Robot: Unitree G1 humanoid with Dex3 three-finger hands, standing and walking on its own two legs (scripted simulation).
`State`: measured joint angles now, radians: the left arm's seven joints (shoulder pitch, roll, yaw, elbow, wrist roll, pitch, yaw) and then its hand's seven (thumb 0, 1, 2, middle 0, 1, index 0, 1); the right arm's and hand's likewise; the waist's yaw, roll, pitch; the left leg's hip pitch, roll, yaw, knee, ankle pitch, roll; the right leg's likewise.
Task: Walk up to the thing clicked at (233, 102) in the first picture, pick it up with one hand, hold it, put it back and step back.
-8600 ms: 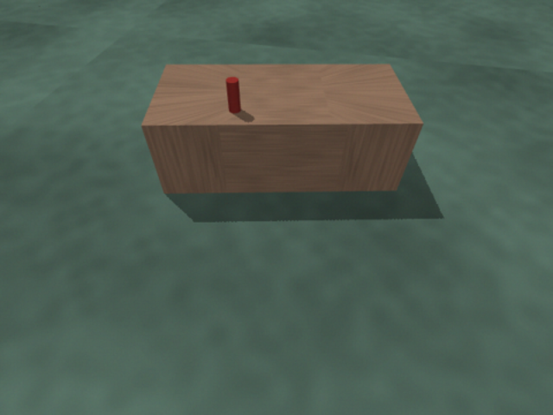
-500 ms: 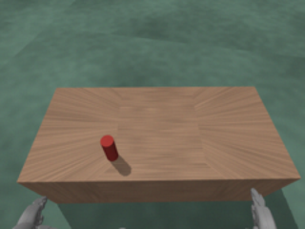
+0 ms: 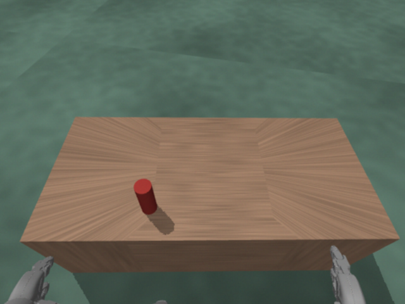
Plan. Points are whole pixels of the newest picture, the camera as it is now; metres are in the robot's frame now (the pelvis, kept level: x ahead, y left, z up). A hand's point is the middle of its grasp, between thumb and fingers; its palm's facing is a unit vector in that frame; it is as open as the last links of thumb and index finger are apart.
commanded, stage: go down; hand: left
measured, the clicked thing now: (146, 197) +0.46 +0.19 -0.25
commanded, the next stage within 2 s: approach in 1.50 s
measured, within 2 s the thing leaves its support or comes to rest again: neither
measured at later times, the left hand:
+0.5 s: hand (46, 231) +0.26 +0.33 -0.02, palm faces +0.13 -0.97 -0.22, open 17.5 cm
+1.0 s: hand (35, 196) +0.32 +0.36 +0.01, palm faces +0.13 -0.98 -0.12, open 17.4 cm
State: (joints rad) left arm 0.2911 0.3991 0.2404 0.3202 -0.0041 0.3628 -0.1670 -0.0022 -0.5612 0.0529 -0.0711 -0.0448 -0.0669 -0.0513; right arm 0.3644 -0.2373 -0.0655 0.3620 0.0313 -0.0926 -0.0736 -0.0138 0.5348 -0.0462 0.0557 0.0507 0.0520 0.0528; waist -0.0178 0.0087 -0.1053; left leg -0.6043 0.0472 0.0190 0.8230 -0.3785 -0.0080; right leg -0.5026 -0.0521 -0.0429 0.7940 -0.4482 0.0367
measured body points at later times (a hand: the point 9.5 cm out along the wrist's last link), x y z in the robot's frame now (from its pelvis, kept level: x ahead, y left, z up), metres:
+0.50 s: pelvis -0.01 +0.00 -0.01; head +0.03 +0.02 +0.44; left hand +0.25 +0.38 -0.01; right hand +0.14 -0.26 -0.05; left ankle +0.02 +0.12 -0.70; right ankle -0.03 -0.14 -0.70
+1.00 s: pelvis -0.02 +0.01 -0.01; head +0.04 +0.04 +0.44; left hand +0.31 +0.41 +0.03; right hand +0.13 -0.25 -0.05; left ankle +0.02 +0.12 -0.70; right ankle -0.03 -0.14 -0.70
